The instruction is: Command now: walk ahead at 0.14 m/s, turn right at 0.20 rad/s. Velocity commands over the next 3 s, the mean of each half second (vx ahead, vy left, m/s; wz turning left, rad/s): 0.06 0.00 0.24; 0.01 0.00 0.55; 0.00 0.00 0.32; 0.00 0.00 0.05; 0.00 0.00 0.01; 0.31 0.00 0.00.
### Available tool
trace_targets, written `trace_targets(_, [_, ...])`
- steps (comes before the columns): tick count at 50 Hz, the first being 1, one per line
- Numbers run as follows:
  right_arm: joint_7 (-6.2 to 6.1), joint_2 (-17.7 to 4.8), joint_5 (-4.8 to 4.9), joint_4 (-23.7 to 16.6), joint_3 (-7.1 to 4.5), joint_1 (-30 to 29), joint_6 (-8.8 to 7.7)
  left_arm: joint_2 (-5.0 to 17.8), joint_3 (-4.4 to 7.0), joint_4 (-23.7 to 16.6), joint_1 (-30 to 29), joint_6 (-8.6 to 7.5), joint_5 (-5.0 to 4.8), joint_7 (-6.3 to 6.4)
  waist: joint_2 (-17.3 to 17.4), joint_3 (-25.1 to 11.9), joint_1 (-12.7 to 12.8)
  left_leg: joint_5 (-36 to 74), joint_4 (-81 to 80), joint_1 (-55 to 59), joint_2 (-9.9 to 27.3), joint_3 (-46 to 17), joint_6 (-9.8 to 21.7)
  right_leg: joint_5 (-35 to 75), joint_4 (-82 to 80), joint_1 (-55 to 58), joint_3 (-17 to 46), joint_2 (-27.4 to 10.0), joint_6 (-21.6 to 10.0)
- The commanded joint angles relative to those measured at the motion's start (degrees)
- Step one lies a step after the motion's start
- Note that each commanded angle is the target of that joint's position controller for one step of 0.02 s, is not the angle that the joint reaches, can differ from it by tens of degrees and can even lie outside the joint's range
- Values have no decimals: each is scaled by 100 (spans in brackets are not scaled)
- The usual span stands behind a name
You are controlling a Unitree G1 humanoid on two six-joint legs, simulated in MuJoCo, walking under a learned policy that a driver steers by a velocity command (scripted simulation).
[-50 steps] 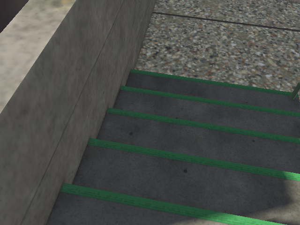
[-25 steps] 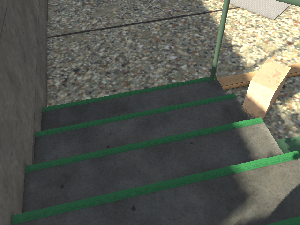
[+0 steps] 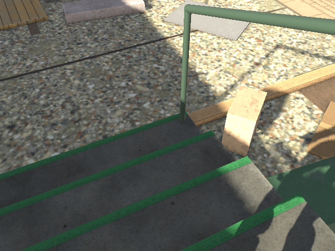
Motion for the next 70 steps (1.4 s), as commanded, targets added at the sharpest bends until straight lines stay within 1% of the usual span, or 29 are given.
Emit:
trace_targets(1, [143, -937, 45, 286, -304, 1344, -65, -61, -63, -213, 993, 29, -12, -46, 2418, -391, -175, 3079, -2701, 2692, 1750, -3552, 1580, -113, 2262, -1683, 131, 387, 200])
trace_targets(2, [198, -460, 189, 199, -112, 1083, -84, 229, -2, -264, 729, 14, -18, -59, 1533, 122, -26, 3598, -2387, 2672, 1873, -3534, 1629, -699, 2595, -2300, 456, 106, 216])
trace_targets(4, [314, -592, 297, 53, -127, 728, -20, 427, 21, -566, -313, 120, 53, -11, 292, 346, 5, 2897, -2215, 2422, 1636, -3321, 1498, -323, 1757, -2605, -31, -519, 335])
trace_targets(8, [94, -988, 185, -202, -310, 312, 454, -77, -83, -785, -720, 183, 104, -216, 776, -270, 185, 2258, -2495, 1065, 837, -2014, 1003, 784, -185, -22, -856, -470, 404])
trace_targets(13, [-95, -706, 304, -529, -311, 113, 528, 74, -29, -774, -438, -51, 272, -339, 714, -443, 395, 2080, -1947, 960, 730, -1906, 906, 2595, -1509, 892, -893, -588, -45])
trace_targets(15, [-169, -536, 352, -532, -302, 914, 574, 587, 100, -829, -570, -163, 279, -326, -691, -649, -47, -336, -562, 473, -153, -996, 316, 5415, -1966, 1672, 13, -1787, -852])
trace_targets(16, [-173, -660, 310, -502, -336, 1099, 636, 556, 124, -818, -653, -179, 269, -323, -1194, -674, -27, -1533, 908, 274, -364, -561, 54, 5493, -2347, 1278, 619, -2485, -1522])
trace_targets(17, [-183, -939, 334, -561, -456, 1079, 700, 559, 111, -860, -620, -210, 250, -358, -810, -488, 10, -1683, 2049, -168, -235, -689, -19, 5075, -2491, 1068, 873, -2739, -1773])
trace_targets(18, [-186, -843, 293, -732, -403, 968, 777, 619, 88, -870, -679, -234, 216, -358, -651, -370, -33, -1984, 2604, -554, -186, -807, 42, 5126, -2670, 992, 1300, -3127, -1832])
trace_targets(20, [-225, -840, 230, -713, -413, 908, 953, 598, 52, -815, -740, -279, 115, -382, -103, -164, -63, -1509, 3404, -929, -87, -1051, -54, 5406, -2311, 1117, 771, -2903, -1633])
trace_targets(25, [-94, -394, 313, -1217, -140, 403, 1044, 734, 63, -695, -748, -9, 111, -282, -658, -351, -19, -1350, 1286, -456, 143, -299, -224, 5227, -2239, 1391, -411, -2365, -1092])
trace_targets(27, [-29, -505, 340, -1187, -139, 522, 1025, 968, 104, -838, -988, 17, 162, -277, -763, -544, -75, -669, 1022, 485, 17, 231, -201, 4992, -2169, 824, -889, -2263, -1083])
trace_targets(30, [1, -500, 355, -1304, -150, 511, 1045, 1021, 124, -830, -873, 57, 18, -272, -1071, -484, -24, -509, 88, 1059, -82, 571, 62, 4228, -1960, 622, -1076, -2406, -867])
trace_targets(32, [19, -456, 348, -1288, -194, 867, 984, 999, 159, -641, -701, 80, -154, -223, -1081, -347, -169, 133, -1907, 1808, -158, 556, 464, 3811, -1537, 435, -1170, -2372, -392])
trace_targets(33, [17, -929, 290, -1219, -357, 1158, 942, 801, 151, -672, -520, 86, -104, -210, -51, -289, -116, 2138, -2273, 2839, 328, -562, 790, 2473, -188, -670, -1631, -1878, 108])
trace_targets(34, [33, -1816, 172, -1318, -551, 1232, 876, 628, 66, -1064, -765, 56, 153, -241, 1826, -222, 31, 5276, -1983, 3460, 1880, -2932, 1731, -966, 1436, -2651, -1476, -1015, 565])
trace_targets(35, [129, -1814, -106, -1434, -500, 1088, 747, 904, 137, -1108, -1162, -17, 114, -214, 1178, -813, -328, 4493, -2340, 2975, 2366, -3390, 2499, -1123, 2273, -2650, -428, -876, 573])
trace_targets(36, [191, -1605, -74, -1384, -419, 894, 693, 1124, 218, -1095, -1359, 54, -13, -143, 784, -327, -188, 3695, -2482, 2618, 2048, -2964, 2374, -863, 2594, -2784, -501, -792, 560])
trace_targets(38, [85, -1159, 261, -1426, -267, 377, 744, 1009, 233, -874, -1004, 230, 111, 8, 541, -8, 117, 2938, -2341, 2175, 1525, -2323, 1809, 40, 2638, -2670, -429, -922, 651])
trace_targets(39, [13, -1104, 297, -1455, -226, 207, 796, 925, 220, -841, -845, 273, 168, 17, 656, -67, 234, 3025, -2304, 1873, 1324, -2097, 1696, 390, 2749, -2350, -485, -868, 722])
trace_targets(48, [-201, -1083, 247, -1447, -176, 540, 888, 622, 30, -1104, -1066, 182, 147, -137, 823, -385, -37, 2070, -2110, 2436, 954, -2572, 1561, 854, 1464, -2215, -419, -596, 769])
trace_targets(54, [-171, -1224, 215, -1575, -225, 489, 984, 621, 21, -1095, -1070, 48, 98, -295, 1058, -242, -173, 865, -2331, 1987, 815, -3199, 1593, 397, 335, -1385, -411, -428, 641])
trace_targets(59, [-121, -990, 204, -1617, -124, 159, 1022, 492, -30, -923, -654, -41, 72, -459, 1072, -328, 9, 932, -2350, 1580, 618, -3176, 1454, 513, -1102, 111, -601, -448, 432])
trace_targets(61, [-137, -775, 249, -1548, -48, 195, 995, 443, -24, -792, -261, -44, 155, -477, 803, -301, 209, 352, -2159, 1022, 332, -2965, 1123, 1577, -2378, 1335, -533, -642, 185])
trace_targets(62, [-140, -553, 181, -1503, 1, 491, 962, 782, 21, -799, -48, -46, 264, -482, -294, -403, 70, -963, -986, 411, -210, -2337, 681, 2742, -2718, 1996, 549, -1626, -231])
trace_targets(63, [-169, -695, 270, -1594, -72, 581, 887, 903, -30, -746, -122, -75, 420, -510, -1420, -21, -163, -2268, -396, -24, -771, -1637, 305, 3617, -3174, 1331, 1759, -2580, -1258])
trace_targets(64, [-215, -1053, 240, -1565, -196, 412, 823, 722, -77, -879, -518, -144, 420, -509, -1185, 231, -129, -2242, 435, 9, -446, -1607, 62, 2997, -3372, 744, 2075, -2741, -1582])
trace_targets(65, [-232, -1214, 236, -1467, -273, 302, 837, 624, -111, -942, -779, -152, 319, -485, -877, 350, -149, -1880, 1002, 18, -350, -1489, -89, 2700, -3320, 596, 1698, -2524, -1468])
trace_targets(70, [-141, -364, 226, -978, -45, 714, 961, 208, -283, -809, -762, 55, 116, -337, -618, 480, -141, -1049, 279, 307, 8, -795, -314, 2253, -3143, 732, 191, -1448, -820])
Next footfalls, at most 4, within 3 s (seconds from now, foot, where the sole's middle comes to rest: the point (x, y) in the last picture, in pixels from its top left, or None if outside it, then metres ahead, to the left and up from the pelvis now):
0.26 right None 0.12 -0.11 -0.74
0.64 left None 0.00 0.12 -0.74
1.22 right None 0.08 -0.09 -0.74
1.54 left None -0.09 0.10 -0.74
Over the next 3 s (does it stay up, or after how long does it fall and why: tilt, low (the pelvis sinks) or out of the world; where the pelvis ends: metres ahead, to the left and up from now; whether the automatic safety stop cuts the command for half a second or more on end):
stays up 0.08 0.07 0.02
